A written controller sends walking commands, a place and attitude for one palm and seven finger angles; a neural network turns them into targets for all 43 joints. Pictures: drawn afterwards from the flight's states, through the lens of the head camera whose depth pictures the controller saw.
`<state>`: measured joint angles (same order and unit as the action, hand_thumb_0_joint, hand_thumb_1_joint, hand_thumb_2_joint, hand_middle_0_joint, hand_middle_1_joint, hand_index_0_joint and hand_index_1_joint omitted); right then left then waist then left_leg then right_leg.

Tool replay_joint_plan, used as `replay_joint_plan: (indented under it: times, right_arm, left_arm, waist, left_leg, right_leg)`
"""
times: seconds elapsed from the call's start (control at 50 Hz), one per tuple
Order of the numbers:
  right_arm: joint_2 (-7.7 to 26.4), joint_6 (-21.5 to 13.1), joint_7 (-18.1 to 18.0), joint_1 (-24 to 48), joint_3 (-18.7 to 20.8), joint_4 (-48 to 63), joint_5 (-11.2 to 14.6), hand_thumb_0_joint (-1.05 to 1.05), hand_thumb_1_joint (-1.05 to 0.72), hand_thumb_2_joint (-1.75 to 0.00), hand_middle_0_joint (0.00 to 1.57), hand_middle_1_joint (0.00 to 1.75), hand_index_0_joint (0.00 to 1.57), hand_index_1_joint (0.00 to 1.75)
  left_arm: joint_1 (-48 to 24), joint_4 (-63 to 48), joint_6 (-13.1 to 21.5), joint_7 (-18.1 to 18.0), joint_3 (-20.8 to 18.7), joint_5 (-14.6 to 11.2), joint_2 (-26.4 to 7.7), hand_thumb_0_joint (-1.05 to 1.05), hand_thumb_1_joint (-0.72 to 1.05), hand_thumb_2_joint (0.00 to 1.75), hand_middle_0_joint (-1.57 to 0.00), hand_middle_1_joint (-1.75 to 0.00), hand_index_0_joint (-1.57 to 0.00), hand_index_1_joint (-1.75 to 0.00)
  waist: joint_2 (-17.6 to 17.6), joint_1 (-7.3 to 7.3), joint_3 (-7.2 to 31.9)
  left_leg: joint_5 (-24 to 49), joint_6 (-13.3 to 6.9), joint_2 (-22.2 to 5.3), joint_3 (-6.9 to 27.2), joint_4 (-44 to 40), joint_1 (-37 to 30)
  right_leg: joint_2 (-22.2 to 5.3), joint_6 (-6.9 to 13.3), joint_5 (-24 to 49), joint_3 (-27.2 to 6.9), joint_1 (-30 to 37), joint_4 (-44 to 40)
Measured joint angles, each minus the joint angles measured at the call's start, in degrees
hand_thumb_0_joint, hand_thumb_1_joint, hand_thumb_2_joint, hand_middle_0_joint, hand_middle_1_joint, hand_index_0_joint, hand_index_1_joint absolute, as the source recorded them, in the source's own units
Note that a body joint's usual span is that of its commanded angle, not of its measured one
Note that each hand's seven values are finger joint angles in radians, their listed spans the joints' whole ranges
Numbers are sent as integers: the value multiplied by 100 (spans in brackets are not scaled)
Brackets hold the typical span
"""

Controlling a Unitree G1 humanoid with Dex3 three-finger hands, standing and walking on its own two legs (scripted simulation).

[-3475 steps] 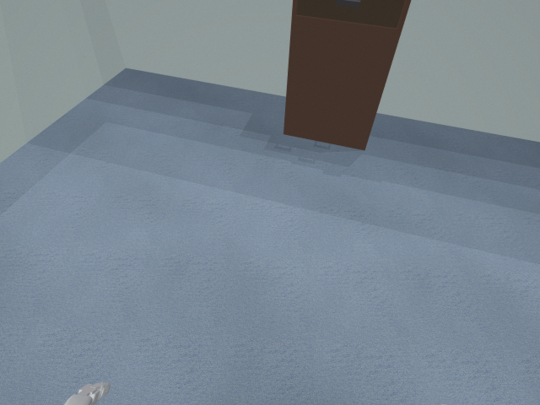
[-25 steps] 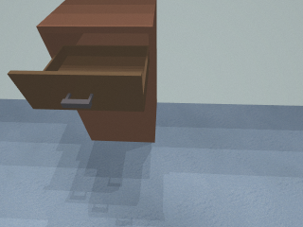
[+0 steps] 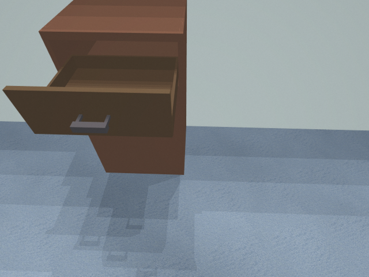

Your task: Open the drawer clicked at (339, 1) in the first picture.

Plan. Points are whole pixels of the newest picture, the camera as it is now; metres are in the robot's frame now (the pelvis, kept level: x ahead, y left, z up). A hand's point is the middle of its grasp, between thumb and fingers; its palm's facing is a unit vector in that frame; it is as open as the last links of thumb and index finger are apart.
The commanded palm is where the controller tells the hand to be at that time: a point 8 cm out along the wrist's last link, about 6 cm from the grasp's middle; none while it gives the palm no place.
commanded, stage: look to check the result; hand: left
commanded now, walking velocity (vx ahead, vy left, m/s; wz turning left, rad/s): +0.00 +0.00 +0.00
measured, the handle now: (92, 122) +0.52 +0.31 +0.01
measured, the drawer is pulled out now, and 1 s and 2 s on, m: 0.30 0.30 0.30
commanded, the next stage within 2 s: stand and wait in 0.42 s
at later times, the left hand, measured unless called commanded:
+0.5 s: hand out of the picture -0.02 +0.16 -0.17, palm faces +0.05 -0.98 -0.19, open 7.4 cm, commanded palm none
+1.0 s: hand out of the picture +0.02 +0.17 -0.17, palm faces +0.03 -0.98 -0.21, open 7.4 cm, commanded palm none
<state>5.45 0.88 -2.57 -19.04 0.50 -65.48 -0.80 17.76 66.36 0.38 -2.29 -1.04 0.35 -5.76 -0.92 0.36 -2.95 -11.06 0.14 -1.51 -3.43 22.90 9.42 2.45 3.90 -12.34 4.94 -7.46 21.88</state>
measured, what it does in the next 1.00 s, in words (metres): stands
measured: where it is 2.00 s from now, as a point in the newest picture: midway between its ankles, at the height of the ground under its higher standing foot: outside the picture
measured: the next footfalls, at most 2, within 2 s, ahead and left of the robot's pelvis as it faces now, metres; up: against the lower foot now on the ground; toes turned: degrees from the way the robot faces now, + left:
none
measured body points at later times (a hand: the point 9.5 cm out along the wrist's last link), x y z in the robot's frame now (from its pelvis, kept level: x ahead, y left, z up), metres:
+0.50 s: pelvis +0.00 +0.00 +0.00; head +0.01 -0.01 +0.45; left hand -0.02 +0.21 -0.16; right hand -0.02 -0.20 -0.17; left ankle +0.02 +0.12 -0.74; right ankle +0.00 -0.07 -0.74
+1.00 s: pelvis +0.01 -0.01 +0.00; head +0.03 -0.01 +0.45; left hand +0.02 +0.22 -0.16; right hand +0.00 -0.23 -0.16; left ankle +0.02 +0.12 -0.74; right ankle +0.00 -0.07 -0.74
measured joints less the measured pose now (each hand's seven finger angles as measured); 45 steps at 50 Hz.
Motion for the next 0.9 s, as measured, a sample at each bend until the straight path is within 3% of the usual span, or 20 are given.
replay_joint_plan:
  times: [0.9]
  right_arm:
    - [220, -14, 14, 239, 55, 14, 0, 0, -91, -90, 20, 30, 20, 30]
  left_arm:
    - [-253, -84, 48, 16, -37, 7, -224, 1, 90, 90, -20, -30, -20, -29]
  waist:
    - [20, 29, -70]
  left_leg:
    - [-38, 67, -76, -48, -87, -65]
  right_leg:
    - [83, 49, 0, -59, 54, -120]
